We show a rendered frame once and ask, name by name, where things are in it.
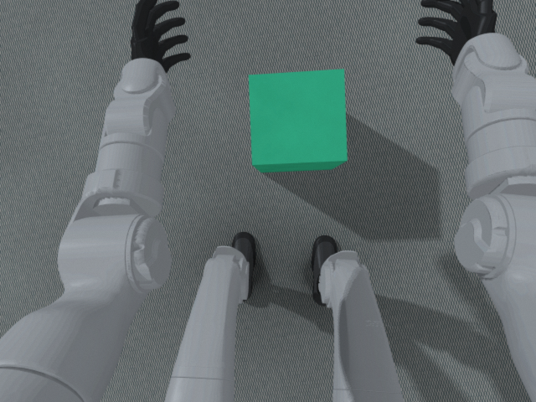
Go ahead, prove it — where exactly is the left robot hand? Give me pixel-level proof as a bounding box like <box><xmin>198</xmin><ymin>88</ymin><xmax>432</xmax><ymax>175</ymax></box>
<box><xmin>131</xmin><ymin>0</ymin><xmax>191</xmax><ymax>73</ymax></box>

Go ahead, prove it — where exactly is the right robot forearm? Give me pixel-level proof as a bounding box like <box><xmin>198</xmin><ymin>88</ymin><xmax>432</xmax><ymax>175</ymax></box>
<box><xmin>451</xmin><ymin>33</ymin><xmax>536</xmax><ymax>201</ymax></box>

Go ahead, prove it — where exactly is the left robot forearm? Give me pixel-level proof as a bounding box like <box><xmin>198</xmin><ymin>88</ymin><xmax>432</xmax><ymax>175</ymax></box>
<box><xmin>58</xmin><ymin>58</ymin><xmax>176</xmax><ymax>284</ymax></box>

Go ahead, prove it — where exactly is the left robot thigh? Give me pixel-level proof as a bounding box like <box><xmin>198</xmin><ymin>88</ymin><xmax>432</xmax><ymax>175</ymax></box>
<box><xmin>165</xmin><ymin>255</ymin><xmax>250</xmax><ymax>402</ymax></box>

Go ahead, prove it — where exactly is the carton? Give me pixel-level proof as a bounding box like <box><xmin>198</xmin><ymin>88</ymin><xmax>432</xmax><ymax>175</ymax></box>
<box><xmin>249</xmin><ymin>69</ymin><xmax>348</xmax><ymax>173</ymax></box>

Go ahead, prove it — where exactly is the right robot hand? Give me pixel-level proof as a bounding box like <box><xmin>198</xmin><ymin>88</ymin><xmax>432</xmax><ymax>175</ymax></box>
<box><xmin>415</xmin><ymin>0</ymin><xmax>497</xmax><ymax>66</ymax></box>

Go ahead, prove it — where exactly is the right robot upper arm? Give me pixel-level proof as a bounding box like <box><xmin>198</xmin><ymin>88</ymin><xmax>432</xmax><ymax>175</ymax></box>
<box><xmin>454</xmin><ymin>193</ymin><xmax>536</xmax><ymax>402</ymax></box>

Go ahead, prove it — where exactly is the left robot upper arm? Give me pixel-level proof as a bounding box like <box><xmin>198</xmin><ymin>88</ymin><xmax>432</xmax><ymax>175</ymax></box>
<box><xmin>0</xmin><ymin>214</ymin><xmax>172</xmax><ymax>402</ymax></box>

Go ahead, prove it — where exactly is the right robot shin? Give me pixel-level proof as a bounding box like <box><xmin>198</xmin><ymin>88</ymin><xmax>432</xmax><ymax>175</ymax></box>
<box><xmin>318</xmin><ymin>250</ymin><xmax>369</xmax><ymax>293</ymax></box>

